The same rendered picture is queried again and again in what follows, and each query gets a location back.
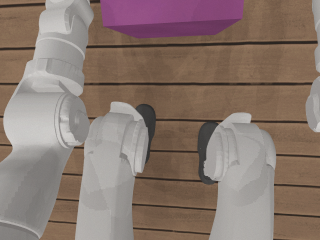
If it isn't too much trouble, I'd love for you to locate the left robot forearm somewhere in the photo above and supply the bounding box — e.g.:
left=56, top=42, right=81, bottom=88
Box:
left=3, top=0, right=94, bottom=138

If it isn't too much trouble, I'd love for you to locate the robot right upper arm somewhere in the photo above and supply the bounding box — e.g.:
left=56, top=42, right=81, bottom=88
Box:
left=305, top=76, right=320, bottom=133

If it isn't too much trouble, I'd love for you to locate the robot right foot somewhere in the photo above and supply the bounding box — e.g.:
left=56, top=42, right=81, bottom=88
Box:
left=197, top=121, right=219, bottom=185

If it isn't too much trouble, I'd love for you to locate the robot right thigh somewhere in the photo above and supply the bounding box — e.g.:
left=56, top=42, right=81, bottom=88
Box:
left=208, top=122, right=275, bottom=240

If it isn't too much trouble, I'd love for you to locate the robot left upper arm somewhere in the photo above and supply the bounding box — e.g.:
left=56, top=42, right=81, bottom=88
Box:
left=0, top=92, right=90, bottom=240

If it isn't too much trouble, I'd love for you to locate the carton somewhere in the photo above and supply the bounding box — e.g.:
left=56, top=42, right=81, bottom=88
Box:
left=100, top=0, right=244, bottom=39

